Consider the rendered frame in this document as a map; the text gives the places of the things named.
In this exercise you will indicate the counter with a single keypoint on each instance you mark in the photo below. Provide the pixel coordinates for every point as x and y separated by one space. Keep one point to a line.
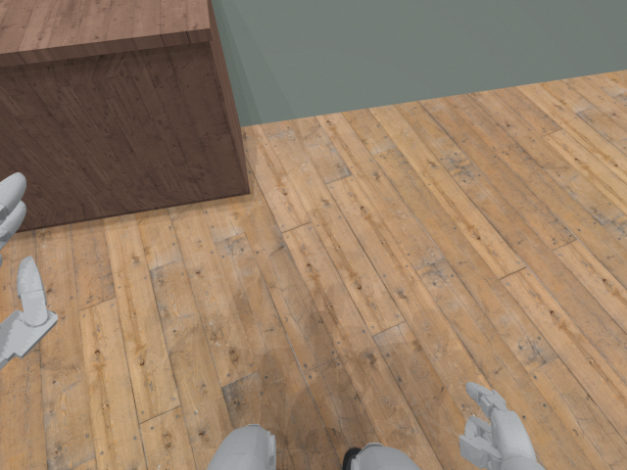
113 107

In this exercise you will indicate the right robot thigh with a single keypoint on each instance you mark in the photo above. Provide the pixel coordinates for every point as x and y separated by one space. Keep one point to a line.
382 458

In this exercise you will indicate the left robot thigh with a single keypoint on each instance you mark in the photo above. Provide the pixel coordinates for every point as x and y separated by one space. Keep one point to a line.
246 448

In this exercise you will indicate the robot thigh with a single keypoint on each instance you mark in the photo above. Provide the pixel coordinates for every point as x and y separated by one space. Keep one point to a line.
246 448
382 458

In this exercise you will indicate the left robot hand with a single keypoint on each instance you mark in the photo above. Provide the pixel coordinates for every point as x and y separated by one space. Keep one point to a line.
21 331

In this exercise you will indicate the right robot hand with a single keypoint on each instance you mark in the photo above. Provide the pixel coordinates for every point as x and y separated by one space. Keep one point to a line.
487 446

